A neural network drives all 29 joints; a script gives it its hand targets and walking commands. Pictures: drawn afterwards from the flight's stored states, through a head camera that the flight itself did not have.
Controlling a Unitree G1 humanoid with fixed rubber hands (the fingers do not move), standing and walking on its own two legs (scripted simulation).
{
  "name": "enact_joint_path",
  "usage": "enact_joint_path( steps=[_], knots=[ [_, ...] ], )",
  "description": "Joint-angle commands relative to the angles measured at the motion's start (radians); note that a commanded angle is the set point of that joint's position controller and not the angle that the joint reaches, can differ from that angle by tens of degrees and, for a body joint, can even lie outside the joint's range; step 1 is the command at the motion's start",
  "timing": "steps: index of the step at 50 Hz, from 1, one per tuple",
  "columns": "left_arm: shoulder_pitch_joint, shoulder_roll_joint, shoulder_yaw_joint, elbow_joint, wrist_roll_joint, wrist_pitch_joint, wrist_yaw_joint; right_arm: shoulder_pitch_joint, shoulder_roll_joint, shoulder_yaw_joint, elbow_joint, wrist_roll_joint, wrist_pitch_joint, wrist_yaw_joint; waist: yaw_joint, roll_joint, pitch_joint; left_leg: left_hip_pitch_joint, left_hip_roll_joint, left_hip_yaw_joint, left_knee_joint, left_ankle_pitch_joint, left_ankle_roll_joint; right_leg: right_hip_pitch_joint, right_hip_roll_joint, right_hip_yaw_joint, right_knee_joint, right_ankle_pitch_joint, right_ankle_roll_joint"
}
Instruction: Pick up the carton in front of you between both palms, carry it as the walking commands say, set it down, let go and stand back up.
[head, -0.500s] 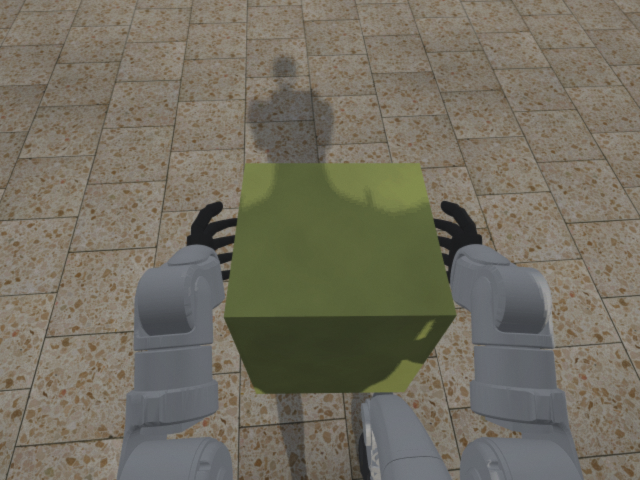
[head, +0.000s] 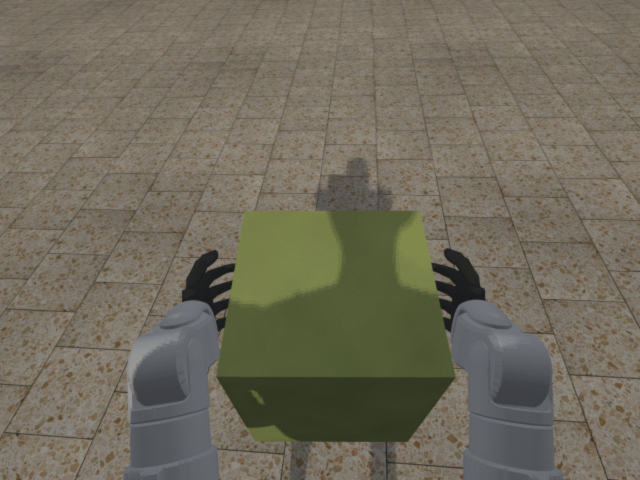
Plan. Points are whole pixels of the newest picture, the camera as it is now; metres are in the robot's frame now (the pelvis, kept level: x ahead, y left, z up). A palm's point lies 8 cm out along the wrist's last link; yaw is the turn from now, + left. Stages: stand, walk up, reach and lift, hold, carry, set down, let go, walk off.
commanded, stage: carry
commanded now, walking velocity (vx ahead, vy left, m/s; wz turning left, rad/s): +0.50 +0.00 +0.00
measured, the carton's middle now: (331, 334) +0.31 +0.01 +0.03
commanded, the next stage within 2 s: none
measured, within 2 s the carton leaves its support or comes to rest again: neither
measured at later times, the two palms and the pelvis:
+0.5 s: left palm (235, 203) +0.52 +0.16 +0.08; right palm (430, 204) +0.50 -0.14 +0.08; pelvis +0.25 +0.02 -0.02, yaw -3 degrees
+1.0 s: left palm (239, 210) +0.56 +0.17 +0.03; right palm (414, 206) +0.56 -0.13 +0.03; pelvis +0.29 +0.02 -0.02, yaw -1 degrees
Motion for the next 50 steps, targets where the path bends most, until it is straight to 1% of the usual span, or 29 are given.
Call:
enact_joint_path(
  steps=[1, 2, 3, 4, 5, 6, 7, 8, 9, 10, 11, 12, 15, 18, 20, 21, 22, 23, 24, 25, 26, 28, 30, 33, 37, 40, 44, 47, 50],
  knots=[
    [-0.428, -0.889, -0.765, -0.051, -0.365, 0.049, -0.29, -0.462, 0.88, 0.762, -0.039, 0.344, 0.034, 0.237, -0.005, -0.19, -0.19, 0.063, -0.022, 0.064, -0.113, 0.107, 0.009, 0.172, -0.179, 0.065, 0.019, 0.551, -0.06],
    [-0.402, -0.877, -0.767, -0.066, -0.356, 0.055, -0.286, -0.434, 0.893, 0.765, -0.039, 0.361, 0.045, 0.248, -0.011, -0.179, -0.187, 0.136, -0.02, 0.08, -0.147, 0.123, 0.017, 0.136, -0.181, 0.051, 0.054, 0.508, -0.049],
    [-0.385, -0.87, -0.774, -0.087, -0.347, 0.061, -0.283, -0.408, 0.89, 0.762, -0.043, 0.37, 0.052, 0.257, -0.02, -0.142, -0.199, 0.251, -0.038, 0.116, -0.176, 0.095, 0.024, 0.083, -0.16, 0.012, 0.139, 0.487, -0.034],
    [-0.361, -0.874, -0.778, -0.096, -0.343, 0.068, -0.28, -0.379, 0.88, 0.754, -0.039, 0.375, 0.061, 0.265, -0.028, -0.097, -0.233, 0.416, -0.038, 0.124, -0.152, 0.024, 0.033, -0.014, -0.128, -0.028, 0.256, 0.448, -0.014],
    [-0.342, -0.865, -0.776, -0.105, -0.34, 0.075, -0.279, -0.344, 0.866, 0.744, -0.04, 0.376, 0.069, 0.271, -0.044, 0.006, -0.272, 0.569, 0.095, -0.053, -0.173, -0.112, 0.056, -0.159, -0.094, -0.051, 0.451, 0.258, 0.02],
    [-0.371, -0.87, -0.79, -0.137, -0.352, 0.09, -0.276, -0.345, 0.85, 0.729, -0.018, 0.37, 0.071, 0.275, -0.054, 0.245, -0.319, 0.751, 0.344, -0.467, -0.251, -0.164, 0.203, -0.424, 0.005, -0.037, 0.727, 0.032, 0.062],
    [-0.403, -0.858, -0.798, -0.162, -0.361, 0.096, -0.277, -0.333, 0.866, 0.732, -0.018, 0.379, 0.07, 0.278, -0.056, 0.296, -0.275, 0.763, 0.398, -0.609, -0.31, 0.013, 0.269, -0.591, 0.043, 0.037, 0.851, -0.24, 0.049],
    [-0.419, -0.878, -0.807, -0.166, -0.372, 0.095, -0.278, -0.355, 0.879, 0.736, -0.049, 0.398, 0.071, 0.282, -0.053, 0.227, -0.25, 0.704, 0.389, -0.525, -0.285, 0.206, 0.275, -0.607, -0.002, 0.089, 0.934, -0.266, 0.036],
    [-0.412, -0.893, -0.806, -0.164, -0.374, 0.09, -0.277, -0.369, 0.896, 0.744, -0.069, 0.412, 0.071, 0.285, -0.052, 0.147, -0.262, 0.654, 0.364, -0.421, -0.264, 0.34, 0.258, -0.585, -0.032, 0.1, 0.941, -0.249, 0.027],
    [-0.395, -0.91, -0.808, -0.162, -0.373, 0.082, -0.275, -0.377, 0.911, 0.75, -0.086, 0.423, 0.07, 0.288, -0.047, 0.074, -0.258, 0.591, 0.34, -0.321, -0.269, 0.396, 0.22, -0.542, -0.066, 0.111, 0.869, -0.197, 0.026],
    [-0.378, -0.922, -0.815, -0.164, -0.368, 0.076, -0.271, -0.379, 0.925, 0.759, -0.096, 0.429, 0.066, 0.292, -0.041, 0.075, -0.261, 0.543, 0.309, -0.229, -0.289, 0.392, 0.178, -0.487, -0.078, 0.099, 0.759, -0.151, 0.031],
    [-0.366, -0.947, -0.823, -0.157, -0.363, 0.07, -0.267, -0.38, 0.929, 0.762, -0.103, 0.434, 0.063, 0.296, -0.04, 0.104, -0.266, 0.512, 0.282, -0.167, -0.296, 0.409, 0.16, -0.434, -0.06, 0.064, 0.681, -0.127, 0.041],
    [-0.29, -0.965, -0.828, -0.152, -0.345, 0.052, -0.255, -0.327, 0.922, 0.77, -0.113, 0.437, 0.054, 0.308, -0.037, 0.153, -0.274, 0.482, 0.23, -0.038, -0.269, 0.487, 0.147, -0.339, -0.022, 0.008, 0.472, -0.054, 0.057],
    [-0.28, -0.953, -0.838, -0.186, -0.341, 0.046, -0.249, -0.292, 0.905, 0.771, -0.13, 0.43, 0.047, 0.313, -0.045, 0.186, -0.272, 0.487, 0.216, 0.018, -0.228, 0.555, 0.13, -0.287, -0.002, -0.038, 0.339, 0.093, 0.058],
    [-0.287, -0.935, -0.842, -0.214, -0.35, 0.051, -0.25, -0.291, 0.887, 0.771, -0.151, 0.424, 0.048, 0.309, -0.043, 0.164, -0.261, 0.46, 0.194, 0.046, -0.18, 0.481, 0.114, -0.213, 0.0, -0.066, 0.243, 0.212, 0.058],
    [-0.278, -0.922, -0.84, -0.216, -0.352, 0.056, -0.252, -0.286, 0.873, 0.768, -0.152, 0.416, 0.051, 0.306, -0.037, 0.139, -0.248, 0.439, 0.174, 0.059, -0.144, 0.418, 0.091, -0.157, -0.004, -0.078, 0.148, 0.309, 0.059],
    [-0.276, -0.902, -0.837, -0.216, -0.353, 0.063, -0.255, -0.286, 0.855, 0.765, -0.148, 0.406, 0.055, 0.303, -0.034, 0.115, -0.238, 0.402, 0.158, 0.056, -0.113, 0.339, 0.065, -0.087, -0.03, -0.064, 0.095, 0.378, 0.059],
    [-0.282, -0.874, -0.831, -0.214, -0.354, 0.073, -0.258, -0.286, 0.83, 0.761, -0.134, 0.394, 0.06, 0.298, -0.034, 0.083, -0.246, 0.337, 0.152, 0.047, -0.083, 0.226, 0.04, 0.007, -0.1, -0.009, 0.102, 0.48, 0.052],
    [-0.297, -0.845, -0.825, -0.201, -0.354, 0.082, -0.261, -0.29, 0.805, 0.76, -0.123, 0.388, 0.067, 0.292, -0.04, -0.018, -0.268, 0.262, 0.12, 0.041, -0.031, 0.041, 0.01, 0.107, -0.21, 0.088, 0.181, 0.817, 0.009],
    [-0.291, -0.837, -0.811, -0.16, -0.349, 0.082, -0.266, -0.309, 0.793, 0.766, -0.136, 0.389, 0.081, 0.287, -0.035, -0.087, -0.306, 0.24, 0.091, 0.0, -0.055, -0.071, -0.001, 0.168, -0.255, 0.13, 0.223, 0.873, -0.058],
    [-0.269, -0.841, -0.801, -0.124, -0.348, 0.078, -0.268, -0.326, 0.782, 0.768, -0.137, 0.393, 0.09, 0.286, -0.034, -0.136, -0.294, 0.291, 0.081, 0.001, -0.067, -0.127, -0.006, 0.094, -0.254, 0.158, 0.189, 0.794, -0.066],
    [-0.277, -0.851, -0.788, -0.083, -0.335, 0.075, -0.269, -0.361, 0.799, 0.778, -0.096, 0.396, 0.09, 0.289, -0.035, -0.08, -0.277, 0.364, 0.094, -0.008, -0.094, -0.035, -0.005, 0.03, -0.208, 0.107, 0.204, 0.754, -0.045],
    [-0.278, -0.864, -0.784, -0.042, -0.325, 0.064, -0.269, -0.355, 0.817, 0.778, -0.046, 0.387, 0.077, 0.294, -0.033, -0.054, -0.282, 0.389, 0.108, -0.011, -0.088, 0.125, -0.003, 0.013, -0.176, 0.066, 0.25, 0.749, -0.025],
    [-0.283, -0.896, -0.792, -0.005, -0.311, 0.028, -0.273, -0.331, 0.853, 0.771, 0.021, 0.364, 0.037, 0.301, -0.032, -0.022, -0.302, 0.393, 0.115, -0.015, -0.06, 0.276, -0.002, 0.01, -0.156, 0.043, 0.296, 0.786, -0.025],
    [-0.31, -0.932, -0.803, -0.001, -0.295, -0.047, -0.288, -0.323, 0.888, 0.763, 0.046, 0.329, -0.042, 0.308, -0.032, 0.002, -0.306, 0.395, 0.109, -0.013, -0.057, 0.307, 0.001, 0.007, -0.152, 0.033, 0.317, 0.804, -0.027],
    [-0.322, -0.928, -0.816, -0.02, -0.292, -0.1, -0.287, -0.321, 0.89, 0.76, 0.032, 0.317, -0.096, 0.308, -0.032, 0.024, -0.309, 0.423, 0.115, -0.019, -0.05, 0.364, 0.011, -0.02, -0.14, 0.021, 0.328, 0.714, -0.022],
    [-0.272, -0.88, -0.792, 0.001, -0.25, -0.158, -0.28, -0.274, 0.841, 0.729, 0.055, 0.273, -0.157, 0.302, -0.033, 0.04, -0.305, 0.44, 0.127, -0.026, -0.033, 0.441, 0.024, -0.051, -0.126, 0.003, 0.343, 0.604, -0.014],
    [-0.24, -0.839, -0.751, 0.041, -0.203, -0.206, -0.276, -0.253, 0.802, 0.688, 0.093, 0.229, -0.206, 0.298, -0.033, 0.038, -0.287, 0.422, 0.129, -0.027, -0.035, 0.417, 0.028, -0.057, -0.126, 0.0, 0.344, 0.563, -0.01],
    [-0.241, -0.81, -0.691, 0.101, -0.149, -0.263, -0.272, -0.262, 0.772, 0.633, 0.15, 0.181, -0.264, 0.294, -0.032, 0.032, -0.261, 0.397, 0.129, -0.029, -0.047, 0.345, 0.032, -0.063, -0.132, 0.004, 0.336, 0.518, -0.007]
  ],
)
